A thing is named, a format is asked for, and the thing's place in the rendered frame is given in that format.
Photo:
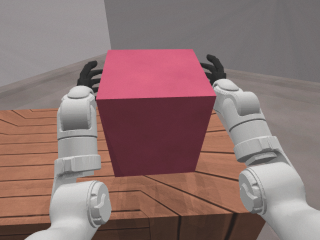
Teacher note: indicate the robot right forearm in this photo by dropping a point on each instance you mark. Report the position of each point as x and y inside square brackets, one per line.
[253, 141]

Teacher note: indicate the robot left forearm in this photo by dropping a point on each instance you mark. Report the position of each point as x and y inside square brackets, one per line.
[77, 138]

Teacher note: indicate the pedestal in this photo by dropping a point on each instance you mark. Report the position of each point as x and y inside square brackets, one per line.
[200, 205]

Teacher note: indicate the carton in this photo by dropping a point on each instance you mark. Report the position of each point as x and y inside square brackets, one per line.
[155, 106]

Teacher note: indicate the robot right hand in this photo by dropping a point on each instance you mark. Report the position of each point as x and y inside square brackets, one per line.
[217, 71]

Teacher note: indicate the left robot upper arm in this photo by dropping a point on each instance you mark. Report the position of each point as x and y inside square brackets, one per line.
[77, 211]

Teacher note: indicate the robot left hand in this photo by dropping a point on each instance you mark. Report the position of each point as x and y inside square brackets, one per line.
[86, 75]

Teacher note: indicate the right robot upper arm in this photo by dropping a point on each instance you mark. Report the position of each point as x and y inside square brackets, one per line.
[275, 192]

